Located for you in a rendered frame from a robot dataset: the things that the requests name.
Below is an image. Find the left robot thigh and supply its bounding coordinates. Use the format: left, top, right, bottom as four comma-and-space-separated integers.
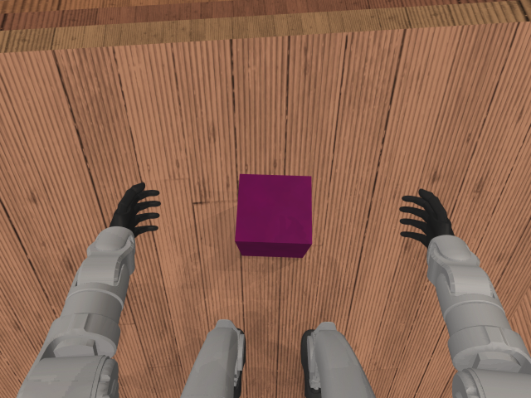
180, 328, 245, 398

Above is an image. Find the robot right upper arm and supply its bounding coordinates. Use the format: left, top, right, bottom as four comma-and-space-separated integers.
452, 367, 531, 398

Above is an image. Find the robot thigh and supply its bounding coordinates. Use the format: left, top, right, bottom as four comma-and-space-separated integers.
307, 330, 376, 398
180, 328, 245, 398

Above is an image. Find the right robot thigh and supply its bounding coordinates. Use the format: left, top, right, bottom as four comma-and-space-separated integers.
307, 330, 376, 398

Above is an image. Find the right robot forearm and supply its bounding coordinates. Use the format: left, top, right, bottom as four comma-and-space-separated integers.
426, 235, 531, 374

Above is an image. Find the left robot forearm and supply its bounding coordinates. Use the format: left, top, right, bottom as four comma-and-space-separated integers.
17, 226, 135, 398

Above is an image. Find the robot left hand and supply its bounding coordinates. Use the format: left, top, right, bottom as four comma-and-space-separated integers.
110, 182, 161, 238

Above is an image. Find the carton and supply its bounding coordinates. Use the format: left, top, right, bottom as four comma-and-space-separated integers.
235, 174, 312, 258

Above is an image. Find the robot left upper arm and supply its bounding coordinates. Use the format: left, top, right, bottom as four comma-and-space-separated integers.
22, 355, 119, 398

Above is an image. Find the robot right hand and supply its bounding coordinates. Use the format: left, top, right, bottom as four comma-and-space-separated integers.
399, 189, 454, 249

